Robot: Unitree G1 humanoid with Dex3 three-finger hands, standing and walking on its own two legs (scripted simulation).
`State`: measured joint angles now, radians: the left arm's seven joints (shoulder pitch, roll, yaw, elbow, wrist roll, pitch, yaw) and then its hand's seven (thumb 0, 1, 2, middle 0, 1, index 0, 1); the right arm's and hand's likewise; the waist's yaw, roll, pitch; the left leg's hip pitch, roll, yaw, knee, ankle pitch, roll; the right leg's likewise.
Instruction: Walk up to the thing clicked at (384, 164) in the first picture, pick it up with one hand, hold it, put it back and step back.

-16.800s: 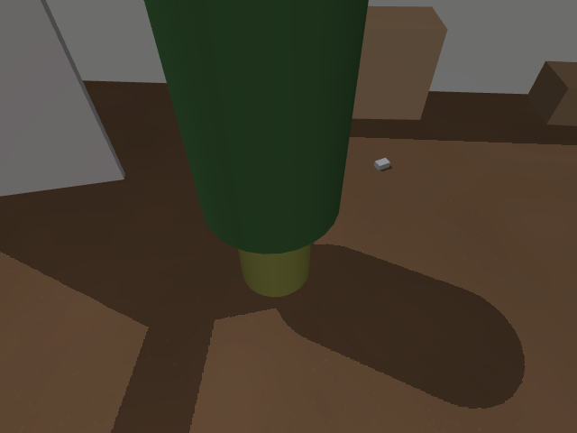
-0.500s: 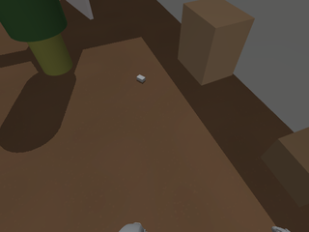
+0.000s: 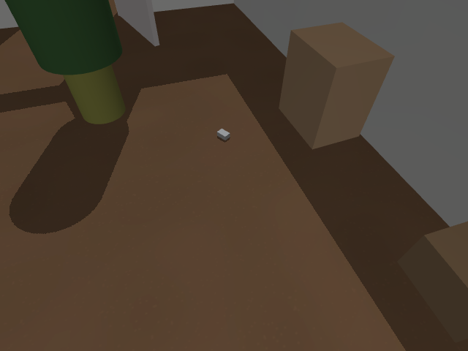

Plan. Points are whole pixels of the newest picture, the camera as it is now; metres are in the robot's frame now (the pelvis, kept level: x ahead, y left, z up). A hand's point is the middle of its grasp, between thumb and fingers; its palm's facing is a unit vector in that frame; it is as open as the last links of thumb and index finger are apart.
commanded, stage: walk up
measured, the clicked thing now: (223, 134) +1.49 +0.14 -0.75
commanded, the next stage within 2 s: stand in 0.18 s
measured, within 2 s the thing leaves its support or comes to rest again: neither
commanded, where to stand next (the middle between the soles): +0.07 -0.03 m, yaw -3 degrees
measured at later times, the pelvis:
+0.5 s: pelvis +0.01 -0.01 +0.01, yaw -1 degrees
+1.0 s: pelvis +0.03 -0.02 +0.02, yaw -2 degrees
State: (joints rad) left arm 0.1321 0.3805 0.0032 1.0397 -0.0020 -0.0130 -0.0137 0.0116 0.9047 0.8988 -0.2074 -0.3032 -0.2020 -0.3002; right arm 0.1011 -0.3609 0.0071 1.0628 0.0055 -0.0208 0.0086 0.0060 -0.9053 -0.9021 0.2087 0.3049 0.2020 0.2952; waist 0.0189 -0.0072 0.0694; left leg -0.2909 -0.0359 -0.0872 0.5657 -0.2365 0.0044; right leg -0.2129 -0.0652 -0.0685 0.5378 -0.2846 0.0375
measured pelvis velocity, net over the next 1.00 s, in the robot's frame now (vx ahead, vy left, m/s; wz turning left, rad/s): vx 0.03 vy -0.02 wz -0.04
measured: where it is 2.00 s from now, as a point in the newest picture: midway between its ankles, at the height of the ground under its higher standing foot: outside the picture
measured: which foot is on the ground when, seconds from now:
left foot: down 0.00-1.00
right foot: down 0.00-1.00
